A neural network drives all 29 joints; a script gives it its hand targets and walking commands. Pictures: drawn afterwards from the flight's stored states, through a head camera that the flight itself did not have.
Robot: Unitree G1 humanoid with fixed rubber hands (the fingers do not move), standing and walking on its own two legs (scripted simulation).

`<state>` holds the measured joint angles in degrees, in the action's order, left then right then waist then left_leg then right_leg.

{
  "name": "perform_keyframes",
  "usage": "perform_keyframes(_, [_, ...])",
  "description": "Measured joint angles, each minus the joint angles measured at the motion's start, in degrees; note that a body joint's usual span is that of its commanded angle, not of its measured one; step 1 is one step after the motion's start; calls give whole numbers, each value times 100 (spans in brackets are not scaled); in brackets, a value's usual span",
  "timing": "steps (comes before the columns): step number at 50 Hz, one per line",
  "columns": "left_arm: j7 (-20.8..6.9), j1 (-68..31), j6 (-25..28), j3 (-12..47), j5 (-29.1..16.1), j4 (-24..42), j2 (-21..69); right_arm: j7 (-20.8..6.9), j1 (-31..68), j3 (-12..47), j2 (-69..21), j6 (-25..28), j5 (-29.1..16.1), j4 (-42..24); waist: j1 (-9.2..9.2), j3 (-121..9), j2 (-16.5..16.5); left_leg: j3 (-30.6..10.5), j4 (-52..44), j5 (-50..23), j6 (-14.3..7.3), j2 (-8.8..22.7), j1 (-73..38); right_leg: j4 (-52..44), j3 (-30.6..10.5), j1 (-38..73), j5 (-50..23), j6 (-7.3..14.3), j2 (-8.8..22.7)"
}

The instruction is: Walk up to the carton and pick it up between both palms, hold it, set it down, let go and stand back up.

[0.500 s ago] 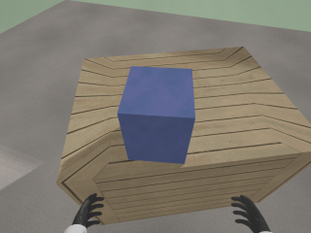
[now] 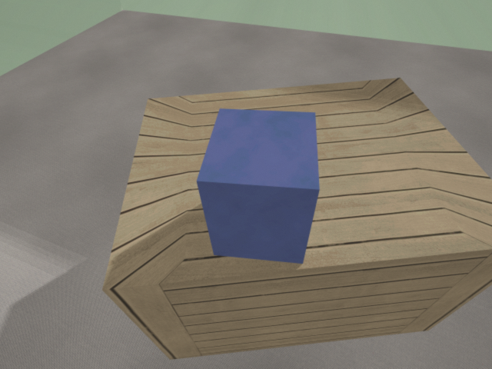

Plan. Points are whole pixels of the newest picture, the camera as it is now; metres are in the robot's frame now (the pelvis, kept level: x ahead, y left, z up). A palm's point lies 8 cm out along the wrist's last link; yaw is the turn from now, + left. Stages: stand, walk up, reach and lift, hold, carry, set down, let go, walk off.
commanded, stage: stand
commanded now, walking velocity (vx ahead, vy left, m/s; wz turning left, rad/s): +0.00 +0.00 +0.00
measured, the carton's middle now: (261, 187) +0.48 +0.01 -0.01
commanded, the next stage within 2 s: none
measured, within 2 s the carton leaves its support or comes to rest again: neither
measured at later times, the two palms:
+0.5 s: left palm out of the picture +0.01 +0.25 -0.12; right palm out of the picture +0.01 -0.24 -0.13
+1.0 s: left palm out of the picture -0.04 +0.22 -0.14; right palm out of the picture -0.04 -0.22 -0.14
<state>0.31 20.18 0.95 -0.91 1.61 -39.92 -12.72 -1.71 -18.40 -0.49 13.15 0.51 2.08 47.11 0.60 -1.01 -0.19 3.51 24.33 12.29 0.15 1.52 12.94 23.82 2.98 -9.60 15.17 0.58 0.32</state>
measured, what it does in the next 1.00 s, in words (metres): stands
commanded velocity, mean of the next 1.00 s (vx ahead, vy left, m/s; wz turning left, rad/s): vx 0.00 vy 0.00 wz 0.00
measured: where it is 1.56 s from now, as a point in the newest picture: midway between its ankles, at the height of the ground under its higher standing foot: outside the picture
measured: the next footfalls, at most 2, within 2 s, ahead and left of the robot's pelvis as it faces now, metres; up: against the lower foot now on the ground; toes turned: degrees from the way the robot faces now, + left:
none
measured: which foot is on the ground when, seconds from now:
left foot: down 0.00-1.00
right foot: down 0.00-1.00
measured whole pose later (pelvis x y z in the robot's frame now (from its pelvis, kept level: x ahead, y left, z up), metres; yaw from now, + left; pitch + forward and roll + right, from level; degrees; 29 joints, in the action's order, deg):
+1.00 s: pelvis -0.01 +0.00 +0.00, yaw +0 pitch -1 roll +0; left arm 2.2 22.1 0.8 -0.3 0.9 -60.3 -8.2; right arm 1.6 -20.0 1.1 9.3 0.2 0.9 62.6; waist 0.0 1.1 -0.3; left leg 3.3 21.9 10.5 -0.4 1.0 10.0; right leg 21.4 3.2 -6.6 13.5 0.3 0.7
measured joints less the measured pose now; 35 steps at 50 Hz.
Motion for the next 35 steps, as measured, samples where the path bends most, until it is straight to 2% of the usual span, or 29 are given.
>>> perform_keyframes(35, [158, 154, 9, 4, -66, -1494, 268, 280, -109, 101, -226, -22, -111, 1163, -45, 152, -8, -5, -266, -126, -46, -55, -321, -262, 8, 326, -122, -27, 39])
